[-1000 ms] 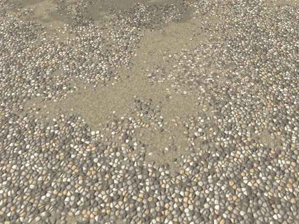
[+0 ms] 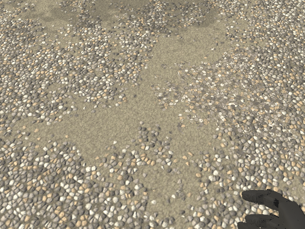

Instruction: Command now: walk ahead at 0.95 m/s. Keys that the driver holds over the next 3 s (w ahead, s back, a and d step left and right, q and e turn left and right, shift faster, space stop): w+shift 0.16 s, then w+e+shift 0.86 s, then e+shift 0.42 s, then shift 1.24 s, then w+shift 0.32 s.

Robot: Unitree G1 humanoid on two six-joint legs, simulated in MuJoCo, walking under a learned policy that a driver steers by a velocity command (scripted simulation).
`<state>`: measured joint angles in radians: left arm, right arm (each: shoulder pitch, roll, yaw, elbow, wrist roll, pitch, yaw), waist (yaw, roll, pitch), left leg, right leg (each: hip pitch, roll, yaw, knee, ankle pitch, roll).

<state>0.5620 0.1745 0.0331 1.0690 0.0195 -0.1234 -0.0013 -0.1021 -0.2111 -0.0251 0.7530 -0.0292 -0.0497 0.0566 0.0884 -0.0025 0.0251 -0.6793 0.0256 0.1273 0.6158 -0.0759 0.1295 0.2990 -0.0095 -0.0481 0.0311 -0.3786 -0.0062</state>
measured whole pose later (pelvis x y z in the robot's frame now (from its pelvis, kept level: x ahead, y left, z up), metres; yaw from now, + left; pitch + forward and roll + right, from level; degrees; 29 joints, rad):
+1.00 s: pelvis +0.93 -0.07 +0.00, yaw -37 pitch +3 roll +1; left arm 0.39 0.36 0.10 0.85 -0.01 -0.07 -0.01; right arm 0.04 -0.27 0.00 0.62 -0.06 -0.09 -0.01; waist 0.10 -0.02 0.04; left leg -0.51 0.03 0.00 0.63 -0.16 -0.04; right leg -0.15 0.14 0.20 1.08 -0.45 -0.13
